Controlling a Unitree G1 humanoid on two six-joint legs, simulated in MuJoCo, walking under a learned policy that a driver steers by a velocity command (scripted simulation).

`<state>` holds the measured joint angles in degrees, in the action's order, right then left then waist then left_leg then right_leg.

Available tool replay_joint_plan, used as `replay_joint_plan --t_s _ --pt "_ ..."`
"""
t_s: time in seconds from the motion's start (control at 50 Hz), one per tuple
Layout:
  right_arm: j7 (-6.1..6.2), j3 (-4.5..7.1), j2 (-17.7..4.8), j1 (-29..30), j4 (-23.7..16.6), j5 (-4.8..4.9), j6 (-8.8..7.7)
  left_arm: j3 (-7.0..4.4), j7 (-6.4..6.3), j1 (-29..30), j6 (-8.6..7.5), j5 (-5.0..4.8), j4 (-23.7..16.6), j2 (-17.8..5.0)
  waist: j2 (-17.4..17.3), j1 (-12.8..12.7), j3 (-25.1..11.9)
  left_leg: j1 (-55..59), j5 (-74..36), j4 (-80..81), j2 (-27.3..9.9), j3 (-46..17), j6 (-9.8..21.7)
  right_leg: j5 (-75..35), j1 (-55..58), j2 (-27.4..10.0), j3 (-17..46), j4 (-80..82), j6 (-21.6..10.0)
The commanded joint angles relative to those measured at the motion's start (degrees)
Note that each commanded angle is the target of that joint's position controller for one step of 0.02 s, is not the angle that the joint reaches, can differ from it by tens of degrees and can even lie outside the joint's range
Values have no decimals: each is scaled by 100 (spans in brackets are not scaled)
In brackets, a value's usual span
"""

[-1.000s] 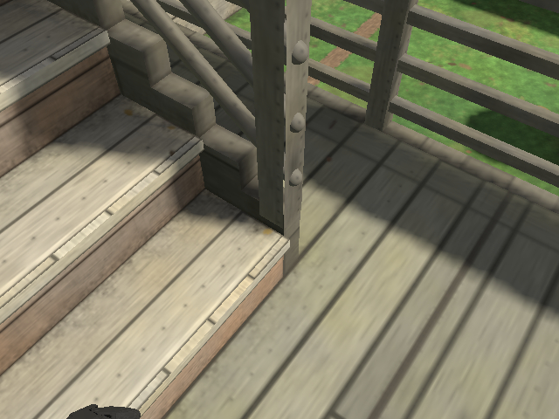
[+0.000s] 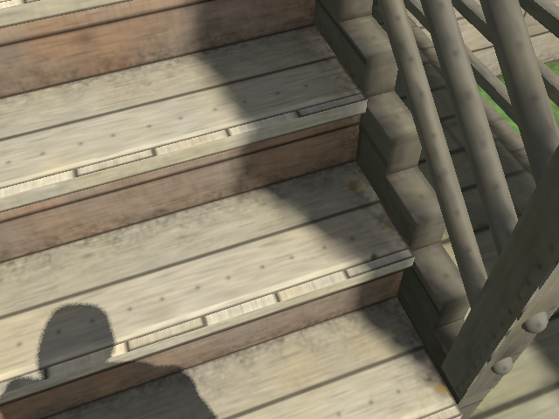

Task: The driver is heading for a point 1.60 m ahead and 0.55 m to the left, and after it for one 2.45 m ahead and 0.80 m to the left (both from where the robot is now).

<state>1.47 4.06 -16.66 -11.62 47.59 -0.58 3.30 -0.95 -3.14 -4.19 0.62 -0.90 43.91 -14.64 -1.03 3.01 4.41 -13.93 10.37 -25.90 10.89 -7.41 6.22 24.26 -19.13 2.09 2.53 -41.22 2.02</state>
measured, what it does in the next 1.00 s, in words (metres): steps on the spot, turning left: right foot, then left foot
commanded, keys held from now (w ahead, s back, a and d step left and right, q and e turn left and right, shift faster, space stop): q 0.76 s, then no key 0.24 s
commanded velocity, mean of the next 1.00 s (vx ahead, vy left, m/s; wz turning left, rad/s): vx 0.01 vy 0.00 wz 0.54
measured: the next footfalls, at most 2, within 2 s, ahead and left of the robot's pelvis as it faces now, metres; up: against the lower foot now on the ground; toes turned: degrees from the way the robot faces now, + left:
right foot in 0.06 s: +0.04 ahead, -0.10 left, +0.00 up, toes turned +6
left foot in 0.58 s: -0.08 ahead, +0.11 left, +0.00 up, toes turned +23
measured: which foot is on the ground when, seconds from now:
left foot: down 0.00-0.06, up 0.08-0.56, down 0.58-1.00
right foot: up 0.00-0.04, down 0.06-0.58, up 0.60-1.00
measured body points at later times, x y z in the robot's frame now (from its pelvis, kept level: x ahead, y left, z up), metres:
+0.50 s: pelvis -0.05 -0.02 +0.01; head +0.00 -0.01 +0.45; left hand +0.01 +0.29 -0.09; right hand +0.23 -0.20 -0.08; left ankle -0.10 +0.11 -0.70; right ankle +0.00 -0.11 -0.74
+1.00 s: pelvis -0.07 +0.01 +0.00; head -0.06 +0.04 +0.45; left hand -0.07 +0.33 -0.10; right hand +0.21 -0.12 -0.07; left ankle -0.12 +0.10 -0.74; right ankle -0.01 -0.11 -0.72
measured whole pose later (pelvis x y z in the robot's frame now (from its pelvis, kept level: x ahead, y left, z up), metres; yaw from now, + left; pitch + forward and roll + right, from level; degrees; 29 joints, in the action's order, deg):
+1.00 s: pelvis -0.07 +0.01 +0.00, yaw +31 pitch +2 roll -1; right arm 1.8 1.8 -15.6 -8.9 33.8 -1.3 1.2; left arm -2.6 -1.0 -8.0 -1.0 0.2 39.2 -16.4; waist 1.1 0.4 0.3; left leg -18.1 14.9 -31.1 5.3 -7.1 3.0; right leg 19.9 -20.3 0.1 1.6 -37.6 3.7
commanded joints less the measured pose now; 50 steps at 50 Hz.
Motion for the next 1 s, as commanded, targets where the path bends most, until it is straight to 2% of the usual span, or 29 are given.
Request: replay_joint_plan --t_s 0.02,0.04,0.06,0.08,0.1,0.12,0.14,0.16,0.22,0.28,0.3,0.36,0.4,0.48,0.52,0.56,0.58,0.6,0.62,0.64,0.66,0.68,0.7,0.72,0.76,0.8,0.86,0.94,1.0 --pt "187 207 -836 677 -754 152 -101 -217 -32 -19 -233 -77 -269 -681 -226 -390 -975 1168 -2448 241 -1987 -2423 508 -344 52 -10 284 1019 48" --pt "192 204 -779 724 -829 179 -84 -241 -6 -284 -264 -67 -131 -698 -218 -510 -936 842 -1965 144 -1751 -2285 335 -992 567 -57 216 1710 -10" --pt "181 192 -628 632 -875 204 -69 -304 -2 -403 -269 -16 -38 -825 127 -495 -830 169 -684 -293 -1386 -1933 46 -1850 1190 -450 470 2196 -178" --pt "138 142 -339 338 -1008 197 -86 -401 -30 -331 -232 178 -45 -1295 1534 -170 -767 -1255 1719 -1677 -513 -814 -393 -3353 1896 -1782 1947 2378 -963" --pt "125 306 -898 232 -881 201 -130 -346 4 -89 -245 425 -269 -1032 1377 -286 -732 -1759 3025 -3789 -153 -130 -870 -4578 1397 -2710 2640 2482 -1983" --pt "84 421 -1179 -126 -796 180 -119 -259 6 158 -261 383 -394 -784 739 -80 -736 -1766 2765 -4900 -484 -177 -1062 -4606 1123 -2655 2165 2421 -2055" --pt "99 456 -1117 -113 -737 196 -92 -237 6 406 -268 278 -444 -646 292 45 -545 -1961 2254 -5032 -688 -201 -1134 -3937 1072 -2132 1515 2281 -1710" --pt "155 424 -956 -116 -706 141 -58 -251 -38 507 -263 176 -458 -715 74 60 -533 -2057 1756 -5008 -772 -234 -1195 -3275 1112 -1805 1145 2254 -1449" --pt "150 286 -558 466 -1075 140 -23 -173 -141 237 -138 223 -478 -689 582 -238 -409 -2159 971 -4856 -861 179 -1451 -3015 1025 -1213 296 2409 -1503" --pt "129 203 -483 880 -1442 169 -26 -230 -166 -199 -96 236 -537 -823 550 -461 -741 -2390 1012 -4203 -1118 216 -1604 -4067 1814 -1538 324 2272 -1760" --pt "113 165 -436 900 -1491 104 -10 -289 -180 -256 -97 239 -529 -978 384 -455 -866 -2356 1025 -3919 -1238 196 -1584 -4110 1880 -1694 330 2298 -1808" --pt "39 123 -420 1190 -1756 72 39 -377 -106 -281 -76 306 -590 -1157 352 -565 -958 -2045 1139 -3217 -1447 315 -1443 -3630 1732 -1887 216 2388 -1782" --pt "-26 109 -442 978 -1708 84 21 -376 -97 -136 8 365 -694 -1134 630 -511 -1051 -1512 1346 -2771 -1410 561 -1328 -2987 1421 -1828 -2 2488 -1730" --pt "-59 109 -461 789 -1749 137 -83 -459 -27 -231 -30 167 -698 -1174 1095 -491 -1105 -1060 1302 -1876 -1392 867 -1037 -2929 1459 -1979 -116 2348 -1651" --pt "-123 128 -479 686 -1727 141 -123 -505 -21 -309 -17 98 -672 -1203 1071 -438 -1176 -718 1047 -943 -1313 1010 -761 -3170 1560 -2035 -229 2040 -1452" --pt "-186 240 -673 36 -1509 95 -98 -456 -99 -646 10 122 -519 -1067 590 -254 -1111 418 176 300 -1018 1172 -323 -2311 755 -1812 -632 1553 -800" --pt "-103 387 -984 -344 -1400 148 -77 -387 -57 -807 -56 267 -489 -809 -164 -234 -1170 1469 -747 520 -1573 216 26 -1024 -407 -1395 -1127 427 -272" --pt "-21 489 -1676 -504 -1532 4 -67 -253 41 -377 -160 457 -991 -499 -1629 -217 -1176 2093 -2427 399 -3181 -2191 1173 1355 -2407 -540 -1370 -1278 311" --pt "-64 435 -1441 -397 -1689 -172 -247 -409 51 148 -240 360 -1028 -939 -773 149 -1432 1494 -2720 556 -3430 -2391 1695 1501 -2436 -371 -137 -2570 388" --pt "-50 371 -1332 23 -1707 -192 -343 -476 78 158 -230 193 -1071 -1069 -613 -78 -1200 1247 -2566 574 -3071 -1611 1371 875 -2523 -433 41 -2984 326" --pt "-24 352 -1199 415 -1747 -110 -381 -499 68 -23 -188 195 -957 -1037 -494 -307 -1032 969 -2362 514 -2684 -1145 972 318 -2553 -480 111 -2926 284" --pt "12 277 -962 599 -1797 65 -367 -489 34 -66 -160 215 -929 -1016 -364 -358 -940 830 -2127 477 -2487 -994 735 -53 -2553 -497 105 -2822 301" --pt "36 223 -910 621 -1804 104 -343 -478 22 -107 -153 271 -931 -952 -391 -413 -947 501 -2213 478 -2362 -901 679 -334 -2277 -401 37 -2937 327" --pt "61 203 -922 694 -1848 27 -325 -468 32 -246 -169 290 -877 -876 -470 -499 -1001 214 -2027 522 -2206 -855 652 -570 -1957 -313 22 -2941 341" --pt "112 175 -882 544 -1782 15 -338 -419 -4 -393 -183 161 -884 -754 -677 -503 -923 68 -1748 550 -2046 -843 612 -645 -1689 -168 -42 -2390 378" --pt "124 177 -968 450 -1757 -18 -345 -386 -34 -308 -165 247 -903 -744 -707 -444 -993 248 -1707 511 -2117 -991 625 -609 -1578 -157 13 -1821 420" --pt "153 100 -840 235 -1727 -54 -281 -313 75 -59 -192 209 -947 -691 -830 -202 -1065 490 -1161 409 -2062 -979 553 -710 -1362 -257 -11 -1079 408" --pt "46 39 -790 130 -1717 -96 -260 -293 171 54 -242 81 -1012 -715 -889 -70 -862 234 -1047 334 -2041 -1293 626 -123 -615 -213 -129 -110 249" --pt "47 -14 -704 326 -1691 -41 -258 -289 277 -219 -315 112 -928 -631 -775 -299 -928 306 -1462 175 -1964 -1494 545 -857 165 -169 -171 1466 -10"
Over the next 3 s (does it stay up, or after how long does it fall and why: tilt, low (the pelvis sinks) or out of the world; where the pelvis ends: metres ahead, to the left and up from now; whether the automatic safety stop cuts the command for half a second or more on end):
stays up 0.38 0.31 0.21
